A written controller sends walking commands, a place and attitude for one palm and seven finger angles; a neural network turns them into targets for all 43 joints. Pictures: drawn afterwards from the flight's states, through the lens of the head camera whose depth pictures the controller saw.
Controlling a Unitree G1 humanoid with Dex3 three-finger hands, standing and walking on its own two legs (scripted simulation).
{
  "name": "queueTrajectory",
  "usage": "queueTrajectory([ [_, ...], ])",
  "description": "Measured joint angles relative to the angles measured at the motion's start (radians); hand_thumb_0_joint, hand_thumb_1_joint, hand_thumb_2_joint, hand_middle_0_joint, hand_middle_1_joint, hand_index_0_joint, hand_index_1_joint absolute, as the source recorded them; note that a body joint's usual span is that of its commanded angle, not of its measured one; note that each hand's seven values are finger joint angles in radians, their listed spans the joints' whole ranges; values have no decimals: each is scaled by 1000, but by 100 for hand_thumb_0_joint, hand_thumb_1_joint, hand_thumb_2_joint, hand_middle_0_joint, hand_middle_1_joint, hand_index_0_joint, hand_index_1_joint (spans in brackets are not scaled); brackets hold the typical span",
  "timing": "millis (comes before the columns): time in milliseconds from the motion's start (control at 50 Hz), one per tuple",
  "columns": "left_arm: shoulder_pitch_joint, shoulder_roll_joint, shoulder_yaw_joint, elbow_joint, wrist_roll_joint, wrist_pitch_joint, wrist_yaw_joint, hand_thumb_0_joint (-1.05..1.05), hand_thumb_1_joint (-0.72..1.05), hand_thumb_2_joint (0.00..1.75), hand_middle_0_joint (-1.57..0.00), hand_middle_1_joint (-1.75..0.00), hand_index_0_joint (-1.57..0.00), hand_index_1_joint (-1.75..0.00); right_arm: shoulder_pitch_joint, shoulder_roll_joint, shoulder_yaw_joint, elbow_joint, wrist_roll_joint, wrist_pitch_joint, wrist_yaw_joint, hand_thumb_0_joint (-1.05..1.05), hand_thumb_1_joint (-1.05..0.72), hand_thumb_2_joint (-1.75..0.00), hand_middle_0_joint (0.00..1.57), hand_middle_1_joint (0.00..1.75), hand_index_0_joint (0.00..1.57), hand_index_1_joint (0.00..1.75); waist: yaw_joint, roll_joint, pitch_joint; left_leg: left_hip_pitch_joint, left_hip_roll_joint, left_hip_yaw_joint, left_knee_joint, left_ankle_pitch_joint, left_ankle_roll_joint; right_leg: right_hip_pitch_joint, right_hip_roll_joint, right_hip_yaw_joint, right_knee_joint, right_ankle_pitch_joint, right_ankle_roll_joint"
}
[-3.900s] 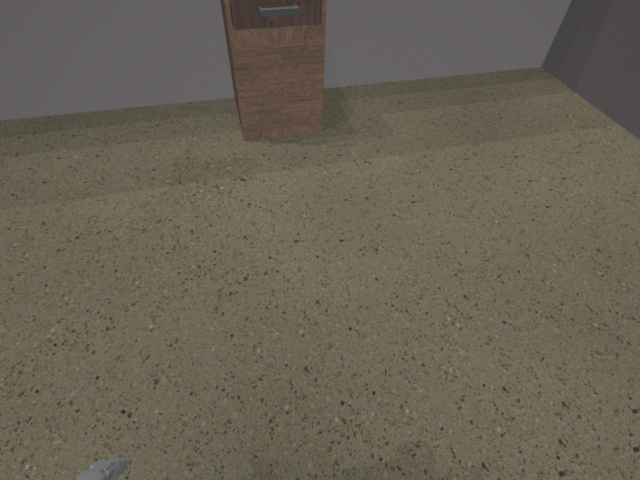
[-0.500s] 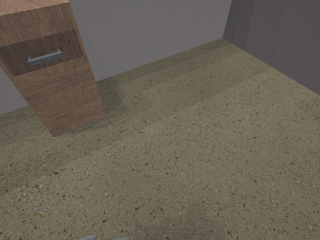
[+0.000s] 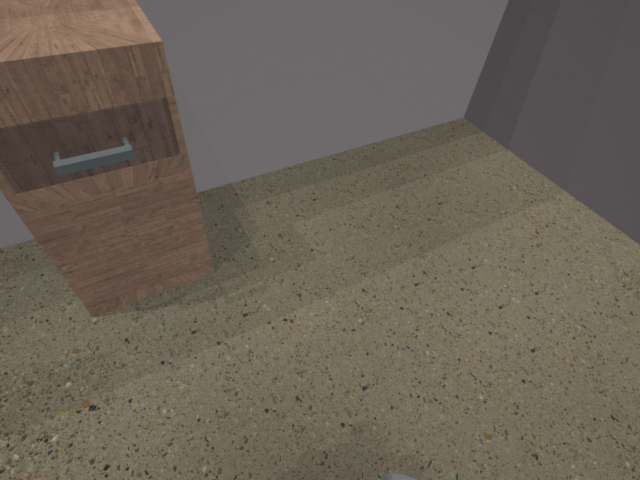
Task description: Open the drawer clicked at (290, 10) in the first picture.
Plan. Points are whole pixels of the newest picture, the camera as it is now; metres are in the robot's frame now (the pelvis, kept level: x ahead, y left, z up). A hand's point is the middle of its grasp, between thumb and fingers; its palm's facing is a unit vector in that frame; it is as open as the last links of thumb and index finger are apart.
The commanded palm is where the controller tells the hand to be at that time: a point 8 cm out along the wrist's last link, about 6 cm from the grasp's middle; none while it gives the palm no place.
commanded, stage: walk to a spot facing it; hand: left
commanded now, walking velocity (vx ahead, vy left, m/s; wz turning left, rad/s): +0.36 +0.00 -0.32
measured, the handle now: (94, 154) +0.78 +0.61 -0.12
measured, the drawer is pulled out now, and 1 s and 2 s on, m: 0.00 0.00 0.00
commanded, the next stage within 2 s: turn to face it in 0.24 s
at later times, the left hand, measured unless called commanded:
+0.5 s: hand (281, 369) +0.32 +0.08 -0.16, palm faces -0.08 -0.97 -0.21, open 7.3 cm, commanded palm none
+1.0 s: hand (220, 401) +0.26 +0.18 -0.18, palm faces +0.26 -0.94 -0.24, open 7.4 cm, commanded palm none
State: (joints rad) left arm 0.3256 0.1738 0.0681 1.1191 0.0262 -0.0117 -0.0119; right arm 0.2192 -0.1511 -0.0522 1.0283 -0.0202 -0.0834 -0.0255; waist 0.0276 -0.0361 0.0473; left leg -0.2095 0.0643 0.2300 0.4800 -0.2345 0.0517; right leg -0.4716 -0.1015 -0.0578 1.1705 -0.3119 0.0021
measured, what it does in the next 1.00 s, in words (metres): walks ahead: right foot, then left foot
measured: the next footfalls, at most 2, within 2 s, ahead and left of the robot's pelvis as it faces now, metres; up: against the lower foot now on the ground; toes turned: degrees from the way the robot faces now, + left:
right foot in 0.36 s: +0.29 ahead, -0.16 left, +0.00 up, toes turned -15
left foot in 0.84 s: +0.30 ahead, +0.07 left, +0.00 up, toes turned +16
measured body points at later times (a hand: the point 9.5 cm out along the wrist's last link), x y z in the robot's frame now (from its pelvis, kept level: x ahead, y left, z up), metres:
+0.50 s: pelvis +0.19 -0.08 -0.01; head +0.21 -0.10 +0.44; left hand +0.32 +0.13 -0.14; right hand +0.11 -0.28 -0.18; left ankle +0.14 +0.07 -0.65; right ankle +0.25 -0.15 -0.74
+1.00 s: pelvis +0.24 -0.05 -0.01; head +0.28 -0.02 +0.44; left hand +0.25 +0.23 -0.16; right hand +0.38 -0.28 -0.14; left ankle +0.27 +0.06 -0.74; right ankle +0.25 -0.18 -0.67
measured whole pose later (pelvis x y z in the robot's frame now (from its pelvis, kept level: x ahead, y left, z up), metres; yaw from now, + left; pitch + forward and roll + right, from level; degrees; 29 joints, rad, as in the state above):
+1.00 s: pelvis +0.24 -0.05 -0.01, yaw +11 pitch +0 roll -1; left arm 0.19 0.24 0.09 0.96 0.01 0.05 0.01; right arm 0.17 -0.22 -0.05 0.92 -0.02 0.02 0.00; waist 0.01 -0.03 0.09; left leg -0.34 0.02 0.07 0.57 -0.24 0.04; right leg -0.48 -0.09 -0.07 1.10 -0.45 0.08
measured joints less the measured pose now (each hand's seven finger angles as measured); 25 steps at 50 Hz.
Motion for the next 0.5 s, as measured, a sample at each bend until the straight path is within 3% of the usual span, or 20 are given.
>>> queueTrajectory([
  [80, -51, -1, 10, -44, 3, 9, -2, 1, 91, 90, -20, -29, -19, -30, 76, -4, 2, 45, 1, 4, 2, -1, -95, -89, 20, 30, 20, 30, -5, 3, -15, 93, -19, 24, -104, 5, -5, -98, -25, 8, -72, 104, 19],
  [160, -104, 1, 14, -68, 2, 19, -5, 1, 91, 90, -20, -29, -19, -30, 143, 9, 6, 80, 0, 10, 5, -1, -93, -89, 20, 30, 20, 30, -21, 8, -12, 173, -24, 48, -160, -16, -24, -121, -35, -6, -223, 163, 26],
  [300, -189, 0, 8, -97, 1, 16, -9, 1, 91, 90, -20, -29, -19, -30, 221, 28, 10, 117, -11, 25, 9, 0, -91, -89, 20, 30, 20, 30, -74, 37, 25, 268, 15, 103, -117, -133, -91, -32, 7, -59, -492, 121, -16],
  [340, -202, 3, 3, -112, 3, -4, -10, 1, 91, 90, -20, -29, -19, -30, 245, 33, 12, 127, -8, 32, 11, 0, -91, -89, 20, 30, 20, 30, -78, 49, 31, 261, 52, 107, -15, -203, -114, 37, 37, -84, -571, 129, -38],
  [360, -207, 8, 3, -119, 4, -22, -9, 1, 91, 90, -20, -29, -19, -30, 254, 39, 14, 133, -3, 37, 14, 0, -91, -89, 20, 30, 20, 30, -74, 43, 30, 221, 73, 99, 103, -236, -110, 53, 40, -87, -584, 185, -58],
  [400, -221, 0, -2, -120, -6, -48, 0, 0, 91, 90, -20, -29, -19, -30, 228, 37, 16, 141, 8, 56, 14, 0, -91, -89, 20, 30, 20, 30, -73, 58, 50, 81, 84, -22, 430, -285, -94, 47, 55, -98, -510, 136, -86],
  [440, -221, -15, -12, -114, -13, -51, 10, 0, 91, 90, -20, -29, -19, -30, 192, 29, 11, 134, 12, 70, 10, 0, -91, -89, 20, 30, 20, 30, -77, 70, 52, -50, 64, -114, 652, -254, -81, 85, 65, -112, -523, 88, -92],
  [500, -205, -41, -23, -99, -18, -51, 27, 0, 91, 90, -20, -30, -20, -30, 136, 17, 8, 105, 7, 80, 4, 0, -91, -89, 20, 30, 20, 30, -81, 79, 31, -191, 57, -162, 710, -162, -80, 152, 74, -135, -616, 104, -77],
])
